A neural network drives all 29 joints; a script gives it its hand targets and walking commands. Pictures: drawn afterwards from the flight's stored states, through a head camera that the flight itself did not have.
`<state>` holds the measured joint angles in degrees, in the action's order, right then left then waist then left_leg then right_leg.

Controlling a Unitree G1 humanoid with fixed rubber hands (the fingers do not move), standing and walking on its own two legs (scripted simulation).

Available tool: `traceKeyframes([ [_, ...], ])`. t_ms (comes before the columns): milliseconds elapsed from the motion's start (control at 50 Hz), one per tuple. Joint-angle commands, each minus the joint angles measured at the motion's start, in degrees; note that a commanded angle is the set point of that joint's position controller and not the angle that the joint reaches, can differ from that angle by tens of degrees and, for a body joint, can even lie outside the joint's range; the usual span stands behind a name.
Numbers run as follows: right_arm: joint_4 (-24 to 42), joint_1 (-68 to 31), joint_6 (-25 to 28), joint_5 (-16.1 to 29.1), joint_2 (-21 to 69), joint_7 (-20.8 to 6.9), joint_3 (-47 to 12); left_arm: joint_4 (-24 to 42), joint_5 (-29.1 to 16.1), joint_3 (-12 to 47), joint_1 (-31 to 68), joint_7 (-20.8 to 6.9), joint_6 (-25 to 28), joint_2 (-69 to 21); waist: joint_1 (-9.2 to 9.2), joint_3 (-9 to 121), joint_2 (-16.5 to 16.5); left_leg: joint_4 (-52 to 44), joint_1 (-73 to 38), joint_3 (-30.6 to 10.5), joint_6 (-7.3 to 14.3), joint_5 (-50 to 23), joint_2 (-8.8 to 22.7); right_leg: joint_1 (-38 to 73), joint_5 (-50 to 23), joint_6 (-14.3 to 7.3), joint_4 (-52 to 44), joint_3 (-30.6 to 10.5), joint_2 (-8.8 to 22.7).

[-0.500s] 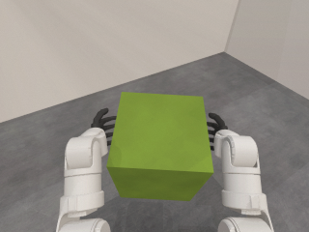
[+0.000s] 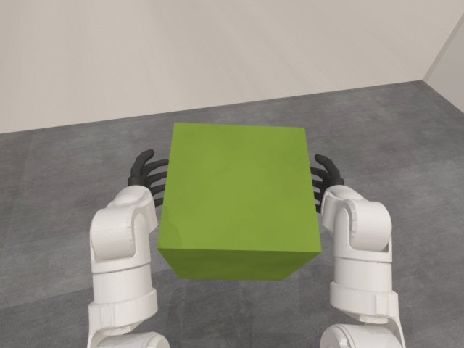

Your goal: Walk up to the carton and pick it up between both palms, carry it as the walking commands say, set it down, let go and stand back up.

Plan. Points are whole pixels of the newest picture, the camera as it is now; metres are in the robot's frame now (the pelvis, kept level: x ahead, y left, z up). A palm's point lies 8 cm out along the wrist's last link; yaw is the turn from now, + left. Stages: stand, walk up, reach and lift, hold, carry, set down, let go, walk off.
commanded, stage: carry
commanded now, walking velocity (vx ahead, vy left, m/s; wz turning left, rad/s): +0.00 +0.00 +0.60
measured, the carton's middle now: (235, 211) +0.35 -0.02 +0.03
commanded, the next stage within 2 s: none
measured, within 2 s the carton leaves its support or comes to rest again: neither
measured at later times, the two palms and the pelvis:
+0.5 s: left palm (65, 257) +0.23 +0.20 +0.13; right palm (283, 209) +0.30 -0.09 +0.12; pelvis -0.06 -0.01 +0.01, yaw +18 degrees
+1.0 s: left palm out of the picture +0.08 +0.29 +0.11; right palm (199, 259) +0.24 +0.04 +0.09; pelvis -0.11 -0.02 +0.01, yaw +36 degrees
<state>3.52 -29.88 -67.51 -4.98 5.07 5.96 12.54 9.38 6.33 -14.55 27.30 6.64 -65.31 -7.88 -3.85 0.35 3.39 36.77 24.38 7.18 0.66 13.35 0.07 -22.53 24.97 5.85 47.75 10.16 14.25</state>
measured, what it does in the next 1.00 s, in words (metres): walks backwards, turning left: right foot, then left foot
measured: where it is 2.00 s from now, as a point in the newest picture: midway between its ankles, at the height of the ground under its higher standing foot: outside the picture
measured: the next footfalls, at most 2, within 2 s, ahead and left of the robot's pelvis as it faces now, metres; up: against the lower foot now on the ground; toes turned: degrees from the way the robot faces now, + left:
right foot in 0.28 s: +0.05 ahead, -0.13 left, +0.00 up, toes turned +2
left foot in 0.58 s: -0.07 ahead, +0.13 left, +0.00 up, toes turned +28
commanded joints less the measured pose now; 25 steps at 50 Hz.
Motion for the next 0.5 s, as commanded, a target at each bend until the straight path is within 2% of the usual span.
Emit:
traceKeyframes([
  [0,5.7,-41.8,1.1,25.5,54.0,-13.8,-42.0,-4.9,-24.8,45.5,38.4,-13.7,-2.5,-56.1,2.2,26.7,-12.5,-5.9,-26.6,-21.6,8.9,-49.1,17.6,-13.0,13.9,1.8,9.1,-7.0,-6.5],
  [20,8.9,-41.2,1.3,25.5,54.4,-13.6,-42.1,-6.6,-25.2,46.1,34.5,-13.9,-2.5,-58.8,2.32,26.9,-12.0,-7.6,-24.4,-21.6,8.2,-42.0,16.5,-11.3,11.2,0.9,7.3,-7.5,-7.7],
  [40,11.0,-40.0,1.4,25.0,54.9,-13.6,-42.0,-5.5,-25.9,46.2,33.3,-14.3,-2.2,-60.4,2.22,26.7,-11.9,-8.9,-21.5,-19.5,7.4,-34.8,15.8,-9.6,7.0,0.4,7.1,-6.0,-8.8],
  [60,11.0,-36.8,1.3,24.2,55.2,-13.3,-41.7,-4.0,-26.1,45.9,32.6,-14.4,-2.0,-60.1,2.3,27.9,-11.7,-9.7,-20.9,-19.8,7.3,-26.7,16.1,-8.3,3.7,0.1,7.0,-6.6,-8.9],
  [80,13.0,-37.0,1.6,23.6,54.4,-13.0,-41.8,-3.6,-27.3,46.4,32.7,-14.6,-1.8,-61.2,2.38,28.6,-9.6,-10.5,-20.7,-18.8,6.9,-22.1,15.4,-6.9,1.2,-0.1,3.6,-6.3,-9.6],
  [100,14.3,-39.2,1.9,23.9,53.8,-12.6,-42.2,-2.2,-27.9,46.3,34.3,-14.6,-1.3,-60.4,2.49,29.5,-9.7,-10.4,-21.2,-19.0,6.8,-22.0,15.2,-5.9,0.2,-0.4,2.3,-7.1,-9.7],
  [120,12.7,-38.6,1.6,22.9,53.3,-12.3,-41.6,-1.4,-28.9,47.0,36.4,-14.8,-1.3,-60.4,2.46,30.2,-9.2,-11.0,-20.4,-18.1,6.4,-20.4,14.5,-4.1,-1.0,-0.3,0.3,-6.3,-10.2],
  [140,12.7,-39.0,1.3,22.6,53.1,-12.1,-41.1,-2.5,-29.0,46.9,36.0,-14.8,-1.6,-60.6,2.41,28.8,-9.1,-12.4,-18.5,-20.3,6.3,-17.3,14.4,-2.8,-0.5,-0.7,-1.5,-6.5,-11.1],
  [160,13.6,-40.6,1.6,22.2,52.6,-11.6,-41.7,0.0,-29.7,47.7,39.0,-14.9,-1.5,-59.1,2.7,28.6,-10.7,-11.9,-16.8,-19.7,6.5,-17.5,13.7,0.7,-1.5,-1.1,-7.6,-6.3,-11.6],
  [180,11.9,-36.6,1.1,21.1,53.0,-11.5,-41.5,-2.2,-29.0,46.9,34.5,-15.5,-1.9,-59.5,3.61,27.9,-9.7,-10.7,-12.1,-17.8,5.1,-14.1,12.7,6.8,-6.2,-1.6,-13.9,-5.2,-11.0],
  [200,11.7,-35.8,1.0,20.4,52.7,-11.4,-41.7,-2.4,-28.8,46.5,33.4,-15.7,-1.9,-59.1,4.18,27.3,-6.0,-6.8,-6.6,-15.1,3.2,-10.3,10.1,13.4,-9.1,-2.3,-23.6,-7.0,-8.5],
  [220,10.5,-34.4,0.6,20.7,53.3,-11.6,-42.0,-2.6,-28.4,45.6,33.3,-15.8,-1.8,-58.0,4.98,25.9,5.3,3.8,5.1,-8.0,-0.6,0.1,4.3,21.5,-12.9,-6.3,-29.7,-18.9,3.0],
  [240,9.4,-32.7,0.2,20.0,52.5,-12.0,-41.4,-4.2,-27.1,44.2,30.2,-15.8,-1.7,-56.9,3.94,24.4,18.3,19.1,12.7,-2.4,-2.8,21.4,-1.2,21.9,-27.4,-12.4,-28.3,-29.3,14.6],
  [260,6.9,-32.7,0.1,20.6,53.5,-12.3,-41.1,-3.8,-26.5,44.0,32.2,-15.5,-1.9,-56.1,3.29,24.4,9.9,26.7,13.2,-5.8,-1.9,22.7,2.3,22.0,-36.3,-15.0,-23.9,-25.2,15.5],
  [280,5.3,-33.5,0.0,20.5,53.3,-12.7,-40.9,-4.1,-27.0,44.6,34.3,-15.6,-2.2,-56.5,3.09,25.9,3.3,25.9,11.1,-6.3,-2.1,20.0,3.5,22.1,-36.8,-14.0,-21.6,-18.8,12.6],
  [300,3.6,-37.3,0.0,22.1,53.2,-13.0,-41.9,-4.2,-26.4,44.6,37.2,-15.1,-1.9,-55.2,3.55,23.4,2.2,22.5,10.2,-5.5,-2.4,17.7,3.4,20.0,-36.7,-12.8,-20.3,-14.6,10.3],
  [320,4.6,-37.3,0.3,23.1,54.5,-13.2,-43.3,-2.3,-25.2,44.4,35.8,-14.9,-1.7,-54.8,3.71,22.2,2.3,21.6,8.5,-4.5,-2.1,17.5,3.4,17.5,-36.0,-12.1,-21.4,-13.9,9.7],
  [340,5.5,-38.2,0.4,24.9,54.7,-13.8,-44.2,-0.9,-25.1,44.3,35.4,-14.7,-1.4,-54.7,3.74,21.8,2.4,19.3,6.4,-2.8,-2.6,15.9,2.6,15.1,-32.9,-11.5,-22.2,-10.9,8.8],
  [360,9.0,-45.6,1.3,27.7,54.7,-14.0,-45.8,2.6,-26.2,45.7,43.0,-14.2,-0.6,-54.3,3.59,21.0,4.1,17.9,4.6,-0.9,-3.4,14.8,1.5,13.7,-30.5,-10.7,-22.8,-7.9,7.7],
  [380,7.7,-42.5,0.9,28.4,56.0,-14.1,-45.0,2.2,-24.9,44.9,39.6,-13.9,-1.1,-54.0,3.53,20.4,5.5,15.0,4.0,0.3,-3.8,13.2,0.8,13.9,-26.7,-10.0,-22.7,-5.8,8.0],
  [400,7.0,-41.2,0.7,29.1,56.6,-14.0,-45.2,1.7,-24.6,44.5,38.8,-13.6,-1.6,-54.0,3.64,21.6,6.7,12.9,3.5,0.8,-3.9,11.5,0.8,16.3,-28.3,-9.7,-21.2,-4.4,8.7],
  [420,7.0,-42.7,0.5,28.9,55.7,-14.0,-45.2,-0.1,-23.8,43.4,38.3,-13.6,-1.6,-53.1,3.73,22.7,7.2,10.5,2.2,1.1,-3.7,11.1,0.7,17.0,-30.2,-9.3,-20.5,-4.9,9.7],
  [460,5.2,-39.8,-0.6,29.0,55.6,-13.9,-44.9,-6.1,-20.9,40.5,30.3,-13.3,-2.9,-52.2,3.44,24.5,10.1,-0.9,-2.6,1.6,-4.0,5.3,0.2,19.2,-31.6,-7.0,-16.8,-2.8,8.8],
  [480,4.2,-37.6,-0.9,28.3,55.7,-14.2,-44.7,-6.4,-19.7,39.9,27.7,-13.3,-3.1,-51.5,2.85,25.7,6.7,-7.2,-7.3,0.5,-3.7,-0.4,0.8,17.8,-30.7,-5.1,-13.6,-1.5,7.7],
])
